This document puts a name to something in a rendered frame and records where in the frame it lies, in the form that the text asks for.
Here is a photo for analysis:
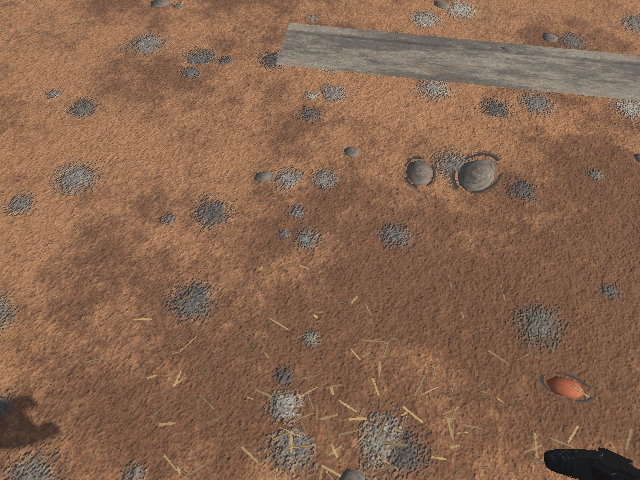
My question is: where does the right robot hand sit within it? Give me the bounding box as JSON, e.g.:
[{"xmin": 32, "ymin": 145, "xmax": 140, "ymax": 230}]
[{"xmin": 544, "ymin": 447, "xmax": 640, "ymax": 480}]

